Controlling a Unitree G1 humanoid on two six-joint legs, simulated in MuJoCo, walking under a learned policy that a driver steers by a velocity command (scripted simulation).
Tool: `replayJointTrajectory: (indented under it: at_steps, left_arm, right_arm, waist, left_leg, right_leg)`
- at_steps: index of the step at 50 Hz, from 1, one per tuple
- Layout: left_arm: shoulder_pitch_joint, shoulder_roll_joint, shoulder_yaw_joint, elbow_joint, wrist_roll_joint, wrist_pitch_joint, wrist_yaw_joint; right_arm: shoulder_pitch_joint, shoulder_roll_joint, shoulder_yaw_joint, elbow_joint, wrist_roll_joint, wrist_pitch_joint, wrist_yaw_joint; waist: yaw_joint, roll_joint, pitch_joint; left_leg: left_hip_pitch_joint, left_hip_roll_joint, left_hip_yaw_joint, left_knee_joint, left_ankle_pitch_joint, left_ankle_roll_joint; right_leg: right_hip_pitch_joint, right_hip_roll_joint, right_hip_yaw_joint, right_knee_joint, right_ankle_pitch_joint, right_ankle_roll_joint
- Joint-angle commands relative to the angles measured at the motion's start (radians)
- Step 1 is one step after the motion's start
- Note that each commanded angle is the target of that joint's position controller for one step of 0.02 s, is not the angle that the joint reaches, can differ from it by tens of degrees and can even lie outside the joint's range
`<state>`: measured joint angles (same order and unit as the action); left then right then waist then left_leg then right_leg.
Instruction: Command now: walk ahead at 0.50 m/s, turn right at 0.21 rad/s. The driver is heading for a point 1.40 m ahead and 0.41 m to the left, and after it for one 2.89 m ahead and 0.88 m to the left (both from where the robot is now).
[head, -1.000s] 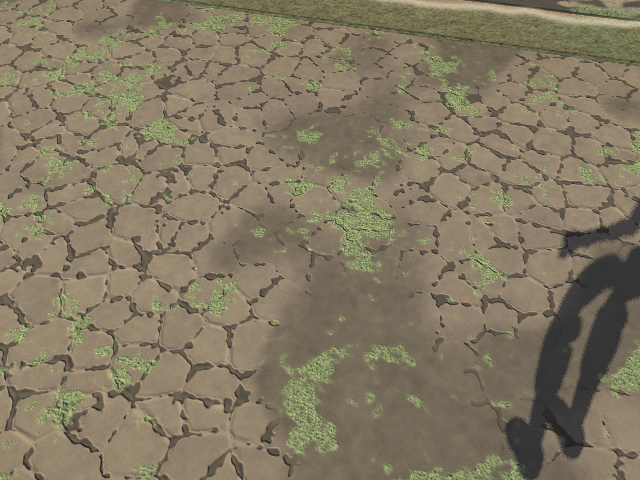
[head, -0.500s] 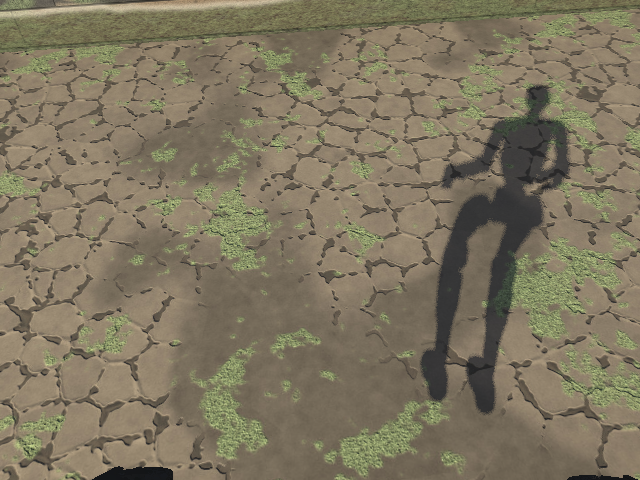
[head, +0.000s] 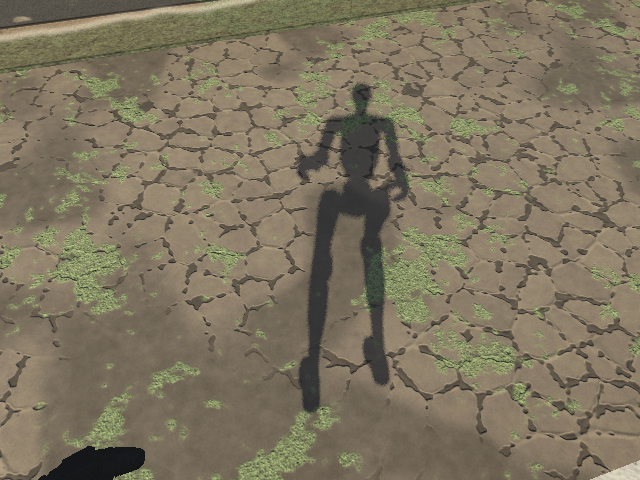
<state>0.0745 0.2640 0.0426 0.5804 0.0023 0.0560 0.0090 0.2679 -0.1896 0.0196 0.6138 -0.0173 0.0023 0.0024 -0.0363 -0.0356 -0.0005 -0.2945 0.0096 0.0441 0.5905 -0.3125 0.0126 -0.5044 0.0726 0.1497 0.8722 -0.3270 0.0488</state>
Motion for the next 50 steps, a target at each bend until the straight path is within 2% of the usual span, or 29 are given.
replayJointTrajectory:
  at_steps: [1,3,4,5,6,7,8,9,11,12,13,14,17,20,25,26,27,29,33,40,47,48,50]
  left_arm:
    - [-0.077,-0.004,-0.022,-0.079,-0.005,-0.017,-0.003]
    - [-0.018,-0.026,-0.035,-0.053,0.013,-0.029,-0.006]
    - [0.018,-0.018,-0.037,-0.048,0.027,-0.037,-0.004]
    - [-0.006,0.056,-0.015,-0.041,0.021,-0.042,-0.001]
    - [0.01,0.088,-0.005,-0.053,-0.004,-0.04,-0.006]
    - [0.015,0.099,-0.006,-0.058,-0.011,-0.038,-0.006]
    - [0.007,0.092,-0.01,-0.063,-0.006,-0.037,-0.004]
    - [-0.011,0.083,-0.014,-0.063,-0.004,-0.04,0.002]
    - [-0.067,0.05,-0.025,-0.07,-0.011,-0.045,0.009]
    - [-0.058,0.036,-0.031,-0.071,-0.011,-0.046,0.009]
    - [-0.066,0.009,-0.043,-0.084,-0.005,-0.038,0.01]
    - [-0.059,0.005,-0.045,-0.083,-0.005,-0.035,0.008]
    - [-0.039,0.004,-0.047,-0.08,-0.002,-0.031,0.003]
    - [-0.025,-0.002,-0.053,-0.077,0.0,-0.035,0.005]
    - [-0.019,0.0,-0.054,-0.071,-0.004,-0.037,0.013]
    - [-0.014,0.003,-0.052,-0.065,-0.005,-0.04,0.01]
    - [0.012,0.009,-0.05,-0.055,0.004,-0.036,0.013]
    - [0.018,-0.003,-0.048,-0.05,0.01,-0.025,0.023]
    - [0.002,-0.006,-0.048,-0.048,0.005,-0.018,0.028]
    - [0.004,-0.008,-0.051,-0.04,0.006,-0.01,0.031]
    - [0.003,-0.013,-0.055,-0.043,0.007,-0.01,0.028]
    - [0.007,-0.006,-0.057,-0.04,0.004,-0.017,0.024]
    - [-0.004,0.0,-0.057,-0.045,0.002,-0.02,0.02]
  right_arm:
    - [-0.101,-0.122,-0.04,-0.095,0.008,-0.014,0.005]
    - [-0.085,-0.126,-0.047,-0.094,0.017,0.007,0.0]
    - [-0.081,-0.114,-0.047,-0.098,0.02,0.013,-0.002]
    - [-0.045,-0.064,-0.031,-0.12,0.022,0.01,0.004]
    - [-0.091,-0.07,-0.026,-0.135,0.007,0.009,0.002]
    - [-0.125,-0.096,-0.036,-0.149,0.006,0.009,-0.001]
    - [-0.133,-0.105,-0.04,-0.149,0.007,0.009,-0.002]
    - [-0.112,-0.088,-0.036,-0.145,0.009,0.007,0.001]
    - [-0.03,-0.045,-0.023,-0.114,0.001,0.002,0.003]
    - [-0.019,-0.058,-0.028,-0.103,0.001,0.002,0.008]
    - [-0.054,-0.051,-0.022,-0.095,-0.007,0.007,0.003]
    - [-0.073,-0.046,-0.019,-0.097,-0.005,0.012,0.001]
    - [-0.096,-0.058,-0.016,-0.101,0.001,0.026,-0.001]
    - [-0.104,-0.067,-0.017,-0.102,0.007,0.031,-0.003]
    - [-0.105,-0.066,-0.016,-0.098,0.006,0.03,-0.005]
    - [-0.099,-0.065,-0.015,-0.095,0.004,0.028,-0.007]
    - [-0.091,-0.06,-0.008,-0.097,-0.004,0.025,-0.013]
    - [-0.054,-0.079,-0.017,-0.07,0.004,0.026,-0.032]
    - [-0.066,-0.07,-0.017,-0.07,0.005,0.035,-0.035]
    - [-0.068,-0.059,-0.01,-0.065,0.003,0.039,-0.035]
    - [-0.08,-0.048,0.0,-0.07,0.003,0.036,-0.032]
    - [-0.099,-0.033,0.009,-0.091,-0.004,0.034,-0.022]
    - [-0.099,-0.026,0.013,-0.095,-0.006,0.03,-0.016]
  waist:
    - [0.019,0.174,-0.107]
    - [0.032,0.144,-0.105]
    - [0.036,0.117,-0.104]
    - [0.005,-0.071,-0.122]
    - [0.061,-0.194,-0.096]
    - [0.073,-0.217,-0.04]
    - [0.071,-0.184,-0.026]
    - [0.049,-0.164,-0.041]
    - [0.0,-0.125,-0.097]
    - [-0.005,-0.101,-0.116]
    - [0.011,-0.025,-0.111]
    - [0.016,0.014,-0.093]
    - [0.029,0.082,-0.055]
    - [0.036,0.066,-0.046]
    - [0.035,0.022,-0.048]
    - [0.033,0.029,-0.048]
    - [0.045,0.002,-0.035]
    - [0.045,0.036,-0.076]
    - [0.043,0.042,-0.089]
    - [0.044,0.037,-0.089]
    - [0.048,0.035,-0.061]
    - [0.044,0.006,-0.043]
    - [0.04,-0.01,-0.036]
  left_leg:
    - [0.023,0.159,-0.165,-0.145,0.226,0.116]
    - [-0.023,0.138,-0.165,-0.103,0.1,0.095]
    - [-0.08,0.114,-0.157,-0.046,0.036,0.069]
    - [-0.148,0.012,-0.044,0.01,-0.084,0.019]
    - [-0.152,-0.019,0.054,0.118,-0.119,-0.021]
    - [-0.193,-0.027,0.049,0.162,-0.118,-0.031]
    - [-0.195,-0.023,0.032,0.167,-0.127,-0.033]
    - [-0.153,-0.018,0.025,0.139,-0.115,-0.031]
    - [0.031,-0.014,0.027,0.049,-0.034,-0.011]
    - [0.062,-0.017,0.031,0.064,-0.053,0.002]
    - [0.092,-0.014,0.022,0.043,-0.015,0.009]
    - [0.103,-0.005,0.011,0.033,0.006,0.011]
    - [0.1,0.021,-0.031,0.005,0.085,0.025]
    - [0.096,0.024,-0.042,0.006,0.1,0.031]
    - [0.104,0.012,-0.033,0.027,0.139,0.029]
    - [0.114,0.011,-0.035,0.03,0.148,0.031]
    - [0.108,0.014,-0.03,0.043,0.207,0.031]
    - [0.171,0.025,-0.045,0.062,0.321,0.035]
    - [0.173,0.033,-0.045,0.07,0.384,0.037]
    - [0.142,0.022,-0.035,0.072,0.322,0.028]
    - [0.105,0.018,-0.04,0.048,0.197,0.027]
    - [0.063,0.01,-0.025,0.044,0.136,0.025]
    - [0.065,-0.003,-0.016,0.048,0.092,0.017]
  right_leg:
    - [0.137,-0.018,-0.12,-0.169,0.014,-0.018]
    - [0.288,-0.009,-0.175,-0.313,0.08,-0.054]
    - [0.364,-0.049,-0.108,-0.298,0.137,-0.078]
    - [0.388,-0.102,-0.006,-0.278,0.188,-0.12]
    - [0.299,-0.164,0.13,-0.399,0.048,-0.166]
    - [0.259,-0.216,0.239,-0.471,0.008,-0.209]
    - [0.244,-0.231,0.27,-0.476,0.055,-0.224]
    - [0.23,-0.216,0.241,-0.452,0.12,-0.216]
    - [0.162,-0.166,0.157,-0.398,0.153,-0.176]
    - [0.16,-0.133,0.116,-0.391,0.127,-0.153]
    - [0.172,-0.119,0.088,-0.373,0.152,-0.138]
    - [0.159,-0.099,0.061,-0.354,0.143,-0.125]
    - [0.159,-0.054,-0.016,-0.292,0.169,-0.104]
    - [0.172,-0.05,-0.035,-0.278,0.194,-0.103]
    - [0.195,-0.056,-0.037,-0.266,0.26,-0.11]
    - [0.192,-0.056,-0.039,-0.266,0.266,-0.107]
    - [0.193,-0.057,-0.041,-0.264,0.327,-0.107]
    - [0.189,-0.051,-0.076,-0.22,0.395,-0.114]
    - [0.19,-0.05,-0.095,-0.201,0.427,-0.109]
    - [0.198,-0.057,-0.093,-0.207,0.412,-0.113]
    - [0.178,-0.062,-0.081,-0.24,0.308,-0.108]
    - [0.188,-0.069,-0.054,-0.269,0.266,-0.101]
    - [0.17,-0.083,-0.022,-0.305,0.215,-0.109]
